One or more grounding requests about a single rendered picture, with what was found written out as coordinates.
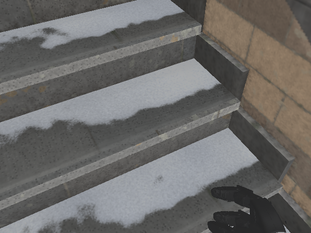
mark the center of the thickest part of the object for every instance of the right robot hand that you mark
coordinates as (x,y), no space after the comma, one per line
(263,218)

